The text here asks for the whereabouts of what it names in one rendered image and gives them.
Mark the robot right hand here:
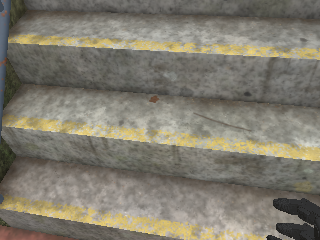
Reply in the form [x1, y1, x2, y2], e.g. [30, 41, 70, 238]
[266, 198, 320, 240]

